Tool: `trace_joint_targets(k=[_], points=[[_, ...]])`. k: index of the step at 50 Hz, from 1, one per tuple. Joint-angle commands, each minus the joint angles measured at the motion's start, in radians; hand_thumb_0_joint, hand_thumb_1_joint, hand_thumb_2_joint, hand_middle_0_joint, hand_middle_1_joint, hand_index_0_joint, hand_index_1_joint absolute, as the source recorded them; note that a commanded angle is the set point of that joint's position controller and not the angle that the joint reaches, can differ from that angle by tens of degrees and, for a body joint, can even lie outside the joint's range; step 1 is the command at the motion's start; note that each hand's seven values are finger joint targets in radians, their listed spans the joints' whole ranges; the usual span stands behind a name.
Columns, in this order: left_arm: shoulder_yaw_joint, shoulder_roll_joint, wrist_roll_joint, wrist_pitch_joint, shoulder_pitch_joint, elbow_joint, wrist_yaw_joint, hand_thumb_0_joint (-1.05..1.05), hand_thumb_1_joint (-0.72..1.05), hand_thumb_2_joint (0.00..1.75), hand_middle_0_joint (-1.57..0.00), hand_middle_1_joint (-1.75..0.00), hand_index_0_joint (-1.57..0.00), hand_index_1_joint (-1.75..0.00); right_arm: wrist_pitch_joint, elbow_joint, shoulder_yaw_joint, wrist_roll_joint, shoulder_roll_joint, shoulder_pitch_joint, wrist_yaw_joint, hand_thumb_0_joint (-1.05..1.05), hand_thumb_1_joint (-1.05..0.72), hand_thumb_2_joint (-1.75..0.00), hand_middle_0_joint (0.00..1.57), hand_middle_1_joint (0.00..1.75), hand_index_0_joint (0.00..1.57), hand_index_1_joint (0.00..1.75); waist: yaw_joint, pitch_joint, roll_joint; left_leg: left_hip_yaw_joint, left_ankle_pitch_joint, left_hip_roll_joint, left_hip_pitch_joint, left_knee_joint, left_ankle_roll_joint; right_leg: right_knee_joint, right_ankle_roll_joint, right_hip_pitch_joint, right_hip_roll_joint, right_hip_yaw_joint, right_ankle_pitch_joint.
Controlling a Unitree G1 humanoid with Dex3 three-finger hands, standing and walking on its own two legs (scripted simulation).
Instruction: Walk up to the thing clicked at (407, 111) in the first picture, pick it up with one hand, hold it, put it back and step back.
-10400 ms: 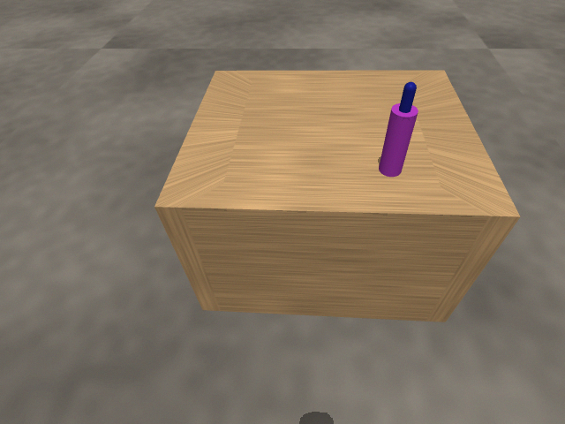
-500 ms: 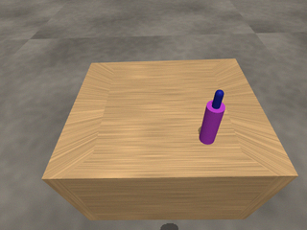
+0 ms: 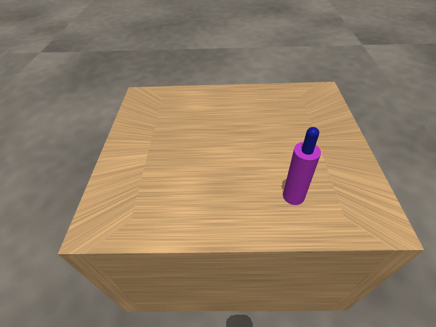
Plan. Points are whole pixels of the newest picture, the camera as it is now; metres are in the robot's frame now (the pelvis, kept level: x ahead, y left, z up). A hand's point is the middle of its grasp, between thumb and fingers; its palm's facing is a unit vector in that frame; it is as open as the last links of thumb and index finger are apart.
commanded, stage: stand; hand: right
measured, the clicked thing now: (302, 167) +0.51 -0.19 -0.05
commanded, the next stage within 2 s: rise first in 0.80 s
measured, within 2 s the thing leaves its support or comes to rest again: neither
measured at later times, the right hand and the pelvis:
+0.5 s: hand out of the picture +0.08 -0.25 -0.16, palm faces -0.03 +0.94 -0.34, open 7.3 cm; pelvis +0.00 +0.00 +0.00, yaw +0 degrees
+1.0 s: hand out of the picture +0.11 -0.24 -0.15, palm faces +0.05 +0.94 -0.33, open 8.0 cm; pelvis -0.01 +0.00 +0.00, yaw +0 degrees
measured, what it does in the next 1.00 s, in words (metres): stands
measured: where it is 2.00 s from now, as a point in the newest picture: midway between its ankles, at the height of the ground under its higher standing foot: outside the picture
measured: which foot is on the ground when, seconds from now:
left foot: down 0.00-1.00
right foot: down 0.00-1.00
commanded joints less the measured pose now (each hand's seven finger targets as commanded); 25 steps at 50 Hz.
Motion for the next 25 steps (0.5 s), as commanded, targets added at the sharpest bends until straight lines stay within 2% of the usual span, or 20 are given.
trace_joint_targets(k=[1, 3, 8, 12, 21, 25], points=[[0.042, 0.218, 0.0, -0.022, -0.027, -0.056, 0.017, 0.0, 0.9, 0.9, -0.2, -0.3, -0.2, -0.3, -0.027, -0.052, -0.044, -0.002, -0.215, -0.035, -0.011, 0.0, -0.9, -0.9, 0.2, 0.3, 0.2, 0.3, -0.002, -0.072, 0.007, -0.071, 0.152, 0.098, 0.017, -0.048, 0.045, -0.042, -0.045, -0.002, -0.097, 0.066, 0.144], [0.042, 0.219, 0.002, -0.02, -0.022, -0.056, 0.016, 0.0, 0.9, 0.9, -0.2, -0.3, -0.2, -0.3, -0.024, -0.052, -0.046, -0.001, -0.22, -0.041, -0.012, 0.0, -0.9, -0.9, 0.2, 0.3, 0.2, 0.3, 0.0, -0.059, 0.001, -0.07, 0.114, 0.094, 0.013, -0.05, 0.045, -0.058, -0.043, -0.015, -0.095, 0.067, 0.116], [0.042, 0.219, 0.002, -0.02, -0.02, -0.056, 0.017, 0.0, 0.9, 0.9, -0.2, -0.3, -0.2, -0.3, -0.025, -0.056, -0.046, -0.001, -0.217, -0.042, -0.012, 0.0, -0.9, -0.9, 0.2, 0.3, 0.2, 0.3, 0.0, -0.064, -0.002, -0.068, 0.12, 0.094, 0.016, -0.053, 0.046, -0.05, -0.044, -0.014, -0.094, 0.066, 0.127], [0.042, 0.216, 0.001, -0.022, -0.03, -0.057, 0.017, 0.0, 0.9, 0.9, -0.2, -0.3, -0.2, -0.3, -0.027, -0.057, -0.045, -0.001, -0.216, -0.039, -0.012, 0.0, -0.9, -0.9, 0.2, 0.3, 0.2, 0.3, -0.002, -0.079, 0.009, -0.069, 0.188, 0.099, 0.025, -0.045, 0.047, -0.04, -0.043, 0.009, -0.099, 0.063, 0.179], [0.044, 0.22, 0.002, -0.019, -0.027, -0.058, 0.018, 0.0, 0.9, 0.9, -0.2, -0.3, -0.2, -0.3, -0.025, -0.059, -0.047, -0.001, -0.212, -0.04, -0.013, 0.0, -0.9, -0.9, 0.2, 0.3, 0.2, 0.3, -0.002, -0.06, -0.002, -0.067, 0.14, 0.094, 0.019, -0.051, 0.045, -0.047, -0.046, -0.005, -0.095, 0.063, 0.138], [0.043, 0.216, 0.003, -0.022, -0.029, -0.061, 0.018, 0.0, 0.9, 0.9, -0.2, -0.3, -0.2, -0.3, -0.023, -0.064, -0.049, -0.002, -0.214, -0.039, -0.013, 0.0, -0.9, -0.9, 0.2, 0.3, 0.2, 0.3, -0.003, -0.078, -0.005, -0.062, 0.166, 0.096, 0.034, -0.04, 0.05, -0.046, -0.047, -0.004, -0.099, 0.064, 0.167]])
